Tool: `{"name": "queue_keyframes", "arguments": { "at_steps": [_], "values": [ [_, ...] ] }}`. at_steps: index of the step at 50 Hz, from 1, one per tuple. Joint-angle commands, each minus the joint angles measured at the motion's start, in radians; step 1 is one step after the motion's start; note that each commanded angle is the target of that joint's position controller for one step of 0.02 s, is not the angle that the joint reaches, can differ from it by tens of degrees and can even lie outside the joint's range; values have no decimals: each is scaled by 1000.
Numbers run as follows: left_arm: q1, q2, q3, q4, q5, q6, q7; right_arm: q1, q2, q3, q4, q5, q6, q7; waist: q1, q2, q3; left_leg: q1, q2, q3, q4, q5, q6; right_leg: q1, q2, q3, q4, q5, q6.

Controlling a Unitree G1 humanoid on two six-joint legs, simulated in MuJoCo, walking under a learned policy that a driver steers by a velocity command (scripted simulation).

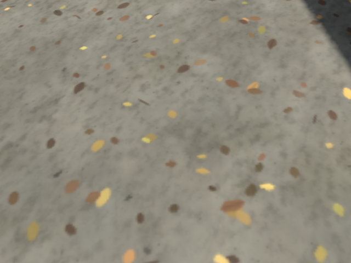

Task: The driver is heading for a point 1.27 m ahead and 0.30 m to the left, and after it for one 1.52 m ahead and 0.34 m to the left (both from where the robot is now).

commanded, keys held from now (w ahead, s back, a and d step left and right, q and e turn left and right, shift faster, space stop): w+q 0.84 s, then w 0.16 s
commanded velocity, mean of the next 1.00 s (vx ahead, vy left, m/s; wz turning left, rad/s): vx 0.49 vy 0.00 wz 0.40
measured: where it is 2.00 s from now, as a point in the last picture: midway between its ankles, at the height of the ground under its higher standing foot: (141, 133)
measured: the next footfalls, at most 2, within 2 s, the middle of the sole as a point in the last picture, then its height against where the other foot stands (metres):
left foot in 0.26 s outside the picture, level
right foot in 0.72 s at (216, 220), level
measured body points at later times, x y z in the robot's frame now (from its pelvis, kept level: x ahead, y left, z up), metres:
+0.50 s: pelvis +0.31 +0.04 -0.01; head +0.34 +0.05 +0.44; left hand +0.43 +0.33 -0.09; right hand +0.45 -0.22 -0.12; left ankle +0.31 +0.11 -0.75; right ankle +0.41 -0.12 -0.68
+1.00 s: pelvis +0.58 +0.05 +0.00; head +0.61 +0.05 +0.44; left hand +0.48 +0.31 -0.11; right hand +0.86 -0.10 -0.10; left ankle +0.58 +0.23 -0.68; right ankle +0.61 -0.06 -0.75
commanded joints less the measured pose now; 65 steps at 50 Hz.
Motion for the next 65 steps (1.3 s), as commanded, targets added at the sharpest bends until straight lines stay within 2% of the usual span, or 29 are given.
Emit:
{"name": "queue_keyframes", "arguments": {
  "at_steps": [1, 8, 11, 13, 14, 15, 16, 17, 18, 19, 23, 27, 31, 35, 36, 37, 38, 39, 40, 44, 52, 57, 59, 60, 61, 62, 63, 64, 65],
  "values": [
    [-20, 172, 43, -50, 4, -21, 19, -82, -32, 2, -67, 12, -6, 9, 9, -133, 9, 0, -19, 36, -191, 179, -2, -3, -191, 52, -134, 371, -94],
    [38, 192, 53, 14, 5, -15, 24, -206, -28, 16, -118, 26, -18, 56, 42, -100, 82, -24, -72, 36, -412, 183, 79, 167, -283, -22, -125, 434, -80],
    [20, 224, 62, 7, 14, 4, 41, -98, -74, -6, -104, 18, -12, 57, -21, -153, -38, 115, -160, 95, -387, 39, 134, 269, -283, -60, 88, 978, -46],
    [-15, 236, 60, -9, 17, 21, 50, 144, -142, -41, -60, 19, -2, 38, -154, -137, -178, 458, -197, 94, -419, 51, 193, 155, -239, -108, 472, 1087, 0],
    [34, 185, 39, -37, 44, 9, 49, 282, -223, -62, -51, 15, 11, 22, -168, 28, -310, 826, 8, -201, -351, 90, 292, -160, -170, -111, 824, 642, 42],
    [121, 81, 5, -45, 32, -16, 27, 285, -217, -59, -54, 26, 5, 25, -100, 227, -438, 1114, 231, -775, -497, -147, 495, -546, 58, 20, 1181, -318, 120],
    [17, 176, 20, -64, -7, -53, 6, 276, -153, -45, -48, 29, 8, 19, -156, 79, -390, 1075, 201, -782, -600, -312, 439, -653, 1, 155, 1223, -284, 86],
    [-86, 192, 21, -107, -39, -73, -6, 227, -132, -38, -64, 22, 11, 11, -147, 18, -243, 935, 177, -645, -627, -336, 389, -690, -54, 145, 1166, -211, 66],
    [-136, 177, 15, -122, -24, -86, -5, 166, -116, -31, -74, 16, 9, 10, -100, -98, -116, 746, 139, -556, -662, -232, 366, -674, -90, 120, 1060, -164, 58],
    [-139, 180, 22, -122, 4, -84, 2, 121, -96, -24, -87, 10, 5, 6, -63, -112, -79, 634, 102, -485, -676, -123, 353, -617, -123, 116, 965, -129, 64],
    [-83, 142, 12, -123, 30, -47, 10, 90, -109, -26, -99, 9, 8, -14, -5, -30, -36, 398, 32, -331, -716, 124, 359, -510, -154, 62, 771, -92, 131],
    [-238, 87, -12, -162, 29, -46, 12, 138, -146, -37, -80, 24, 22, -33, -72, -4, -27, 299, -56, -228, -686, 51, 284, -410, -104, 26, 439, 204, 170],
    [-318, 121, 2, -183, 2, -59, 1, 213, -144, -38, -56, 33, 44, -39, -110, 33, -55, 394, -30, -322, -601, -78, 243, -358, -58, 58, 267, 272, 167],
    [-191, 175, 42, -155, -4, -74, -1, 194, -105, -28, -67, 22, 52, -38, -18, 73, -90, 444, -24, -401, -422, -111, 179, -174, -67, 61, 174, 149, 86],
    [-78, 216, 58, -147, 12, -79, 6, 198, -44, -7, -79, 13, 47, -32, 36, 12, -185, 375, -76, -340, -212, -157, 142, 22, -183, 160, 174, 94, 24],
    [22, 297, 76, -137, 33, -70, 12, 306, 35, 17, -101, 15, 37, -30, 14, -237, -318, 104, -213, -189, 119, -483, 71, 342, -417, 521, 126, -20, -107],
    [75, 285, 82, -100, 15, -58, -1, 336, -33, 12, -117, 42, 31, -30, 11, -384, -327, -116, -165, -148, 326, -543, 52, 383, -513, 844, 37, -321, -181],
    [25, 200, 62, -121, 9, -54, 0, 262, -116, -10, -104, 45, 38, -34, 41, -229, -196, -161, -115, -166, 406, -438, 41, 281, -459, 730, 6, -409, -142],
    [-19, 167, 51, -121, 12, -48, 3, 180, -131, -17, -119, 31, 45, -35, 44, -159, -106, -155, -86, -130, 409, -354, 34, 171, -409, 555, 7, -292, -103],
    [-78, 114, 34, -89, 20, -52, 4, 146, -56, -12, -135, 25, 57, -22, -8, -173, -17, -32, -25, -99, 276, -226, 25, -45, -287, 244, -74, 35, -88],
    [-38, 189, 54, 1, -8, -45, -2, -39, 7, 25, -167, 10, 33, 4, 24, -117, 10, 22, -23, -23, -193, 22, 22, -19, -277, 46, -129, 244, -115],
    [43, 221, 60, 64, -29, -18, -3, -146, -22, 19, -208, 20, 15, 19, 35, -136, 36, 106, -58, 6, -359, -24, 61, 56, -322, 74, -82, 316, -95],
    [22, 241, 63, 72, -33, -7, 2, -48, -63, -3, -185, 16, 7, 17, -44, -141, -19, 284, -95, 28, -436, -31, 93, 56, -308, 62, 37, 499, -65],
    [22, 224, 55, 73, -30, -6, 3, 85, -107, -28, -143, 9, 7, 7, -111, -123, -108, 497, -110, 40, -456, -3, 118, 1, -258, 25, 195, 582, -38],
    [11, 169, 32, 51, -9, -12, 3, 259, -172, -52, -112, -5, 13, -7, -187, -65, -248, 790, 37, -100, -413, 11, 170, -184, -205, -9, 459, 373, 4],
    [118, 43, -6, 21, -1, -25, 1, 310, -256, -64, -105, -21, 22, -17, -132, 199, -381, 1084, 310, -539, -486, -135, 305, -551, -45, -33, 821, -274, 74],
    [88, 135, 16, 39, -25, -37, 1, 320, -171, -44, -105, -16, 23, -17, -170, 146, -392, 1027, 318, -661, -572, -260, 321, -642, -59, 107, 968, -366, 76],
    [20, 183, 35, 15, -45, -38, 0, 268, -125, -28, -95, -5, 20, -16, -155, 115, -239, 921, 284, -508, -593, -253, 285, -710, -102, 103, 1001, -290, 70],
    [-24, 175, 35, 6, -38, -36, 3, 209, -91, -17, -91, 0, 16, -13, -126, 79, -161, 804, 238, -390, -620, -202, 260, -696, -142, 78, 972, -206, 70]
  ]
}}
Velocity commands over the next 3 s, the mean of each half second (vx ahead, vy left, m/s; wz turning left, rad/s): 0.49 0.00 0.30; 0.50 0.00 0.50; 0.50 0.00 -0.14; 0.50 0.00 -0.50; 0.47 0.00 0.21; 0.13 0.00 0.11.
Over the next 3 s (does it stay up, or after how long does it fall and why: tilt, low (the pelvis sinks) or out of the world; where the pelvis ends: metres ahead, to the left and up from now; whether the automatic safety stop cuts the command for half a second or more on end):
stays up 1.48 0.37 -0.02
